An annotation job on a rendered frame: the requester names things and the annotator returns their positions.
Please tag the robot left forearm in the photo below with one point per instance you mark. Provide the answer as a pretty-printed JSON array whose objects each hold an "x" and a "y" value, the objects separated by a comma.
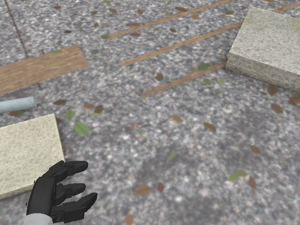
[{"x": 36, "y": 219}]

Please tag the robot left hand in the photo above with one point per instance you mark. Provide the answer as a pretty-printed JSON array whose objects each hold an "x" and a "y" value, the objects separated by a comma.
[{"x": 46, "y": 194}]

